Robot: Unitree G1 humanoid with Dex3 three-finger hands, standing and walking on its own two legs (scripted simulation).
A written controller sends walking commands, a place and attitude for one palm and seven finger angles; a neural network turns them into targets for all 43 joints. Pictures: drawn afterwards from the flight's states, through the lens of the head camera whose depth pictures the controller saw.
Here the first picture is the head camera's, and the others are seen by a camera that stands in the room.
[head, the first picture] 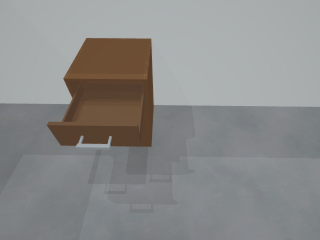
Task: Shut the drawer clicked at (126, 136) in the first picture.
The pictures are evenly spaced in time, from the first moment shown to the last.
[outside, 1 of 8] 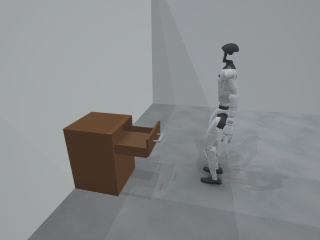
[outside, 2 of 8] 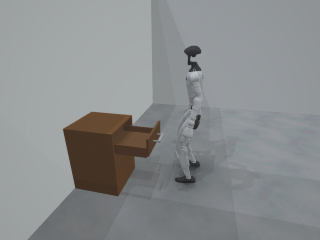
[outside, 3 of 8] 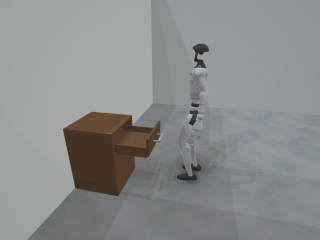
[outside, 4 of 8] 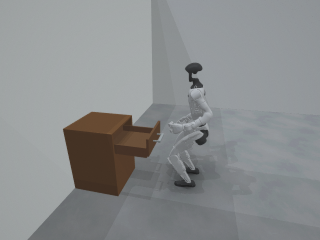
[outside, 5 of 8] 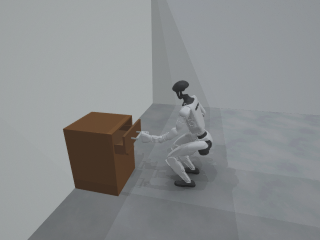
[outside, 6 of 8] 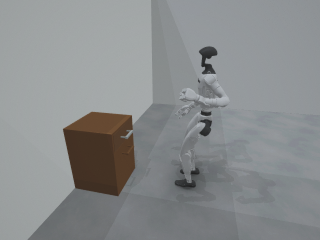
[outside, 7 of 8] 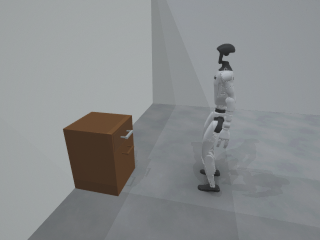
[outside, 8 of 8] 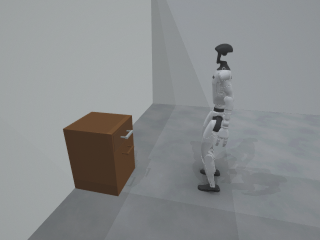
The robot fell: no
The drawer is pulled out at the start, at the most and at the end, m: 0.30 0.30 0.00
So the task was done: yes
